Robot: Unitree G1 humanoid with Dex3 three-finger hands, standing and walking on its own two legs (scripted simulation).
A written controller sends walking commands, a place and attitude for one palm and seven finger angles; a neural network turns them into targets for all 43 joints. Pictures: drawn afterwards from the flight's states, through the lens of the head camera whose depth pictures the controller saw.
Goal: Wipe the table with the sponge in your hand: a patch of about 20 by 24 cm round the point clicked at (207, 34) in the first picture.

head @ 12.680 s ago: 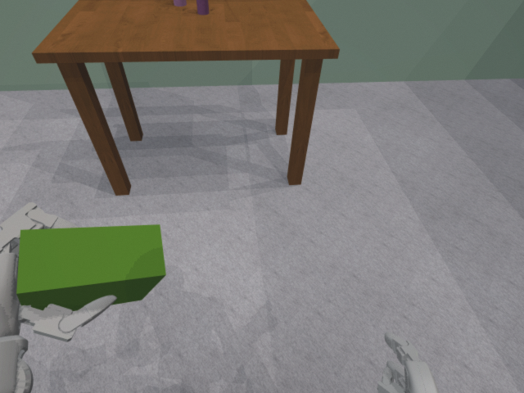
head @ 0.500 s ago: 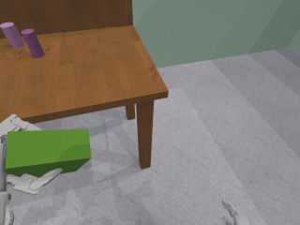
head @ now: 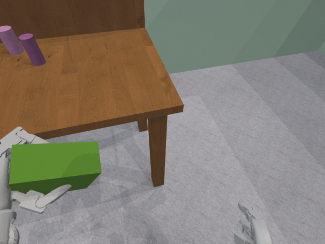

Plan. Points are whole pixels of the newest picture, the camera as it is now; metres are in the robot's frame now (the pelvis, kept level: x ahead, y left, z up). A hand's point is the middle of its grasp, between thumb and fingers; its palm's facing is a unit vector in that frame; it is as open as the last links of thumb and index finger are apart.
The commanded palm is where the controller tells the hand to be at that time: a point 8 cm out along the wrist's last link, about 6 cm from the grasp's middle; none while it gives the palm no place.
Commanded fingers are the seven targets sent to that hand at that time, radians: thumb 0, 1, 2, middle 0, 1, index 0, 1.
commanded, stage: come to a stop and stand still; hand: left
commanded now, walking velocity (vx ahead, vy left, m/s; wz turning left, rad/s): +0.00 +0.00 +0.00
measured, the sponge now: (69, 169) +0.23 +0.20 +0.12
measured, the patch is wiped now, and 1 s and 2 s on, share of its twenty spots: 0.00 0.00 0.00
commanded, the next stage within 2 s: look again from close up in 0.12 s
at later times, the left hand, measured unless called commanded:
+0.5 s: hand (54, 157) +0.24 +0.22 +0.15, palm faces +0.30 -0.88 -0.38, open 10.2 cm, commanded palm +0.17 +0.28 +0.18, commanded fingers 0.00 0.10 1.30 -1.20 -1.60 -1.20 -1.60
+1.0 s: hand (33, 146) +0.26 +0.28 +0.14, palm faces +0.38 -0.84 -0.39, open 10.2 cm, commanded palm +0.21 +0.31 +0.18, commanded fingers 0.00 0.10 1.30 -1.20 -1.60 -1.20 -1.60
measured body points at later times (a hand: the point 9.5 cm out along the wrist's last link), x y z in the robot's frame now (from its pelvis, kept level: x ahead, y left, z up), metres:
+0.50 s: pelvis +0.00 +0.01 +0.00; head +0.04 +0.01 +0.45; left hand +0.21 +0.27 +0.17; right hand +0.16 -0.23 -0.09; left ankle -0.02 +0.10 -0.74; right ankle +0.03 -0.08 -0.74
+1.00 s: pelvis +0.03 +0.04 -0.02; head +0.03 +0.04 +0.43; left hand +0.24 +0.32 +0.16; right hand +0.20 -0.19 -0.08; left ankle -0.02 +0.10 -0.74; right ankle +0.04 -0.08 -0.74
